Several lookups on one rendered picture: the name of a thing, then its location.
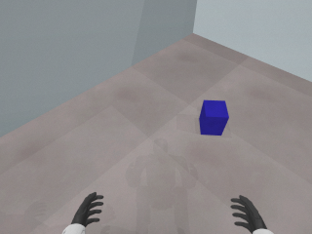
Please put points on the carton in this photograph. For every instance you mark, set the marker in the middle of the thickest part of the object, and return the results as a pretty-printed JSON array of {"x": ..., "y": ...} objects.
[{"x": 213, "y": 117}]

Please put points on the left robot hand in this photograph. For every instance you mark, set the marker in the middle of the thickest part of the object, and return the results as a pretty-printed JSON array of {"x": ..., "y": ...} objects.
[{"x": 84, "y": 211}]

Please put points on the left robot forearm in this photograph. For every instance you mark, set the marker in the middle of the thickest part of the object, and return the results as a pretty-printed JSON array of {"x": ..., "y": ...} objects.
[{"x": 75, "y": 228}]

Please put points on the right robot hand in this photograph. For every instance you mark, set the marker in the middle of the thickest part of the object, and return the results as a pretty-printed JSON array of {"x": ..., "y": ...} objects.
[{"x": 253, "y": 218}]

